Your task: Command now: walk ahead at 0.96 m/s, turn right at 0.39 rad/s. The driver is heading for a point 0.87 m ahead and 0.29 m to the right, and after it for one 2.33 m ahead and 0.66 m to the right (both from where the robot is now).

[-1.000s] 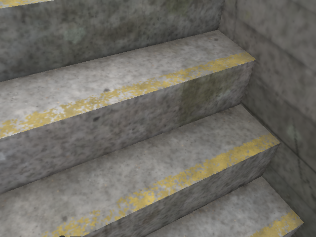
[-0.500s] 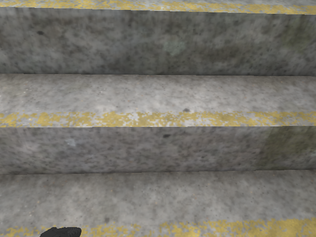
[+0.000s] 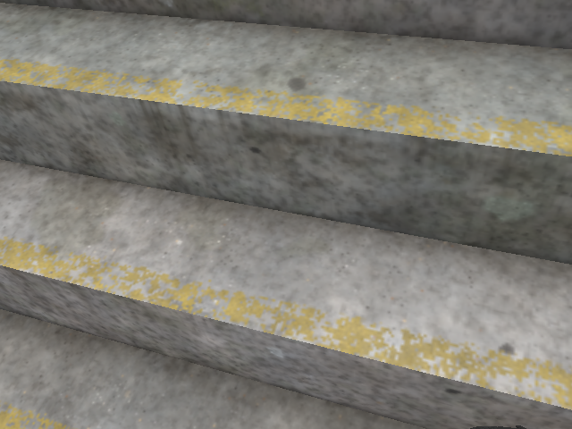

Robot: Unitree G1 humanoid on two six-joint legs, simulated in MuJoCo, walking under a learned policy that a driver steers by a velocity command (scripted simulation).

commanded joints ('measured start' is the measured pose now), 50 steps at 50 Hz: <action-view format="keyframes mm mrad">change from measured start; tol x64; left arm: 1 -421 -40 -32 -310 57 -21 -9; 50 -390 -91 -109 -429 101 8 16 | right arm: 1 229 -82 -64 147 4 -68 -16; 50 142 -73 -38 104 -10 -24 -33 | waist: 1 -150 -184 -36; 50 -56 -133 -22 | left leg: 1 777 258 -592 -638 476 151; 12 386 276 13 -1177 542 32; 17 633 417 66 -582 2615 191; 20 8 58 -140 444 630 -6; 31 -819 80 -163 1337 420 -33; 42 129 -111 164 404 -68 87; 50 322 167 -870 -772 -85 274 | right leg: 1 -758 37 101 411 -216 -44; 11 -878 -19 -25 421 -598 -41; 16 121 115 -400 -277 -712 -37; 21 248 -96 777 -1369 -1151 -133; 37 323 -243 172 -1898 -239 -15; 43 491 -343 -147 -1300 2159 -26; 45 206 -262 -110 -896 1790 65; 47 -381 75 -34 198 -117 134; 50 -737 -2 72 563 -231 28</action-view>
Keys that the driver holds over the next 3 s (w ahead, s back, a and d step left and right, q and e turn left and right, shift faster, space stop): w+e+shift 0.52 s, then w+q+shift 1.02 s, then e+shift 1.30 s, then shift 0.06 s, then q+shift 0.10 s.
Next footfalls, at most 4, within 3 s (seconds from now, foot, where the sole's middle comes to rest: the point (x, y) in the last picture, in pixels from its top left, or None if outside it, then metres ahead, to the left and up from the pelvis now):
0.38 right None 0.24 -0.19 -0.46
0.92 left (494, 333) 0.45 -0.20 -0.25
1.24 right None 0.64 -0.47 -0.03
1.78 left None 0.97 -0.03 0.18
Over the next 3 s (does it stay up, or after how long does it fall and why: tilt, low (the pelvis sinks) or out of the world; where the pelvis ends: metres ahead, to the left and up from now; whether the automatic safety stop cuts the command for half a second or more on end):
stays up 0.93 -0.21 1.01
